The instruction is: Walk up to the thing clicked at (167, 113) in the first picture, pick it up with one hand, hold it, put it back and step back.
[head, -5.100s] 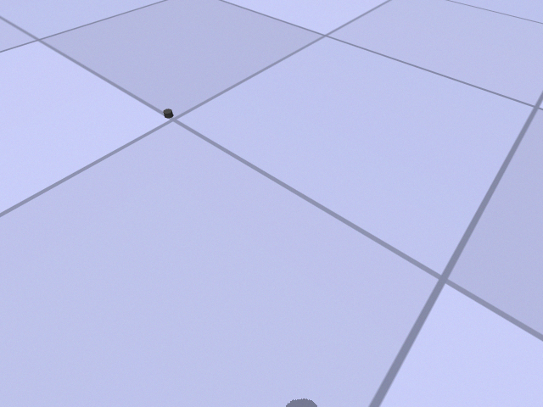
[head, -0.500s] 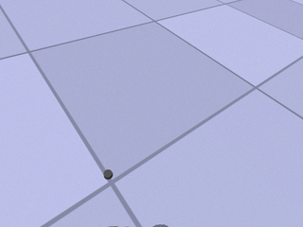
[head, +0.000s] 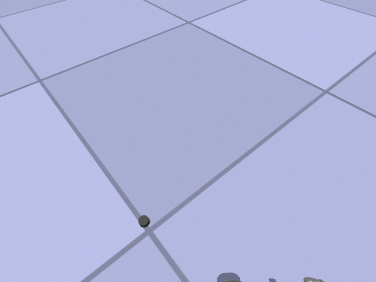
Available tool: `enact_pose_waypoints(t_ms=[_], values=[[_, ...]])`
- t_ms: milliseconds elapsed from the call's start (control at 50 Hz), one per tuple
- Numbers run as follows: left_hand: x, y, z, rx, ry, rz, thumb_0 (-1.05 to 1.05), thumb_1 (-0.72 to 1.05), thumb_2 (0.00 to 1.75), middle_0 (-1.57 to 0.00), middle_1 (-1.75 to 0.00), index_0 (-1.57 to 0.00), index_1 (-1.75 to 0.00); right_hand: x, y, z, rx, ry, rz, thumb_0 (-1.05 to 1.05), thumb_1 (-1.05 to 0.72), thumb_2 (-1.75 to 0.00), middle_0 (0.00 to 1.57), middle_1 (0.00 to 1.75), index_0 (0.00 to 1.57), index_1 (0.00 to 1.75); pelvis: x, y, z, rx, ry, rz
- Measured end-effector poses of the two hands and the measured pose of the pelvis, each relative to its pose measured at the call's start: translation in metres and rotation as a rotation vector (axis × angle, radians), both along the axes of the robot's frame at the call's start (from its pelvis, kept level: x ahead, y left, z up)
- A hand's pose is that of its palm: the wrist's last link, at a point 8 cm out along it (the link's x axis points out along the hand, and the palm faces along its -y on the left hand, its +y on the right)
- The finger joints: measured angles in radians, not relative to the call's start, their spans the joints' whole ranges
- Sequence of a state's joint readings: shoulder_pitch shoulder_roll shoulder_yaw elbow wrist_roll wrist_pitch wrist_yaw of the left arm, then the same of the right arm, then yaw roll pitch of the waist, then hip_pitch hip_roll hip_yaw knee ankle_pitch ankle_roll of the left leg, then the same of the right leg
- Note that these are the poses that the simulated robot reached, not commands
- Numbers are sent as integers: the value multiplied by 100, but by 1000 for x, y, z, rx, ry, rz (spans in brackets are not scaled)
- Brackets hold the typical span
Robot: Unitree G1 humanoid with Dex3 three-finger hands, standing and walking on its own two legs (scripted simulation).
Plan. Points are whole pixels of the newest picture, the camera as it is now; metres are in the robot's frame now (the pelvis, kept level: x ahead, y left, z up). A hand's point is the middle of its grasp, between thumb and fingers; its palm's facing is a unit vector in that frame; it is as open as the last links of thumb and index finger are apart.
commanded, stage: walk up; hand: left
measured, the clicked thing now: (144, 221) +0.53 +0.26 -0.74
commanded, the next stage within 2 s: stand in 1.62 s
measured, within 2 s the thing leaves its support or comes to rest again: neither
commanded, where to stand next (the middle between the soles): +0.14 +0.00 m, yaw +2 degrees
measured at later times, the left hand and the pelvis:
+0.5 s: hand out of the picture +0.07 +0.26 -0.15, palm faces -0.01 -0.95 -0.31, open 7.4 cm; pelvis +0.01 +0.00 +0.02, yaw +0 degrees
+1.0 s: hand out of the picture +0.12 +0.25 -0.13, palm faces +0.02 -0.95 -0.32, open 7.4 cm; pelvis +0.05 +0.00 +0.03, yaw +1 degrees
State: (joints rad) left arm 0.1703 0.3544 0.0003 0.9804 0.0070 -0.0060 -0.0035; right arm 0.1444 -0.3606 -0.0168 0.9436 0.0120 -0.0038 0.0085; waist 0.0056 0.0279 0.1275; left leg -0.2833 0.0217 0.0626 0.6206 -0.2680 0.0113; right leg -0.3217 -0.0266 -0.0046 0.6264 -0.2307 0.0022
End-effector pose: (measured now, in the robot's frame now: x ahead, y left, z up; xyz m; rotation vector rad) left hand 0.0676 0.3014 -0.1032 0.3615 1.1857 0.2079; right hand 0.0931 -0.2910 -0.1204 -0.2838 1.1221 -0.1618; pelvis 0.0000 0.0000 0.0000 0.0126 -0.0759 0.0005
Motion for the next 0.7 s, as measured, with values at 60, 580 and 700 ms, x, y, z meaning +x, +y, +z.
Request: enact_pose_waypoints(t_ms=[60,580,700], values=[[11,-5,2,-22,-33,-9,1,90,90,-20,-30,-20,-30,-14,-2,3,-5,35,-4,1,-90,-89,21,30,20,30,-3,0,4,0,-2,-1],[-6,1,-5,-72,91,67,1,91,90,-20,-30,-20,-30,-20,-7,25,-61,136,-28,1,-90,-89,21,30,20,30,17,5,20,-18,34,6],[-3,1,-1,-62,107,89,1,91,90,-20,-30,-20,-30,12,1,22,-33,106,-4,1,-90,-89,21,30,20,30,29,3,22,-16,38,11]])
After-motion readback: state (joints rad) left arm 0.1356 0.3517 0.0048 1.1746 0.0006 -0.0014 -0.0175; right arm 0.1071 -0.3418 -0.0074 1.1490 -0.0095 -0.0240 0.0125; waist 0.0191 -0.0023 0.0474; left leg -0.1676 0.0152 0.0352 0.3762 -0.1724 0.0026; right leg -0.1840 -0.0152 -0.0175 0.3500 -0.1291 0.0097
